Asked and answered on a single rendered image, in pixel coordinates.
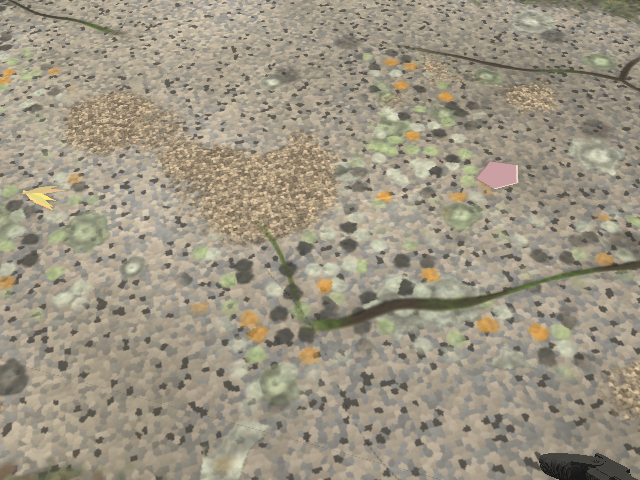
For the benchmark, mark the right robot hand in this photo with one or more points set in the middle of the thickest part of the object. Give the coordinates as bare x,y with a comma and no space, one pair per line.
564,466

